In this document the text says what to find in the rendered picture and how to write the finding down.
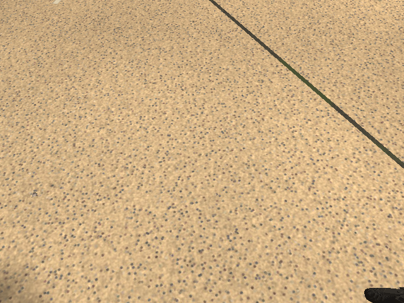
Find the right robot hand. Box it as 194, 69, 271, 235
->
364, 287, 404, 303

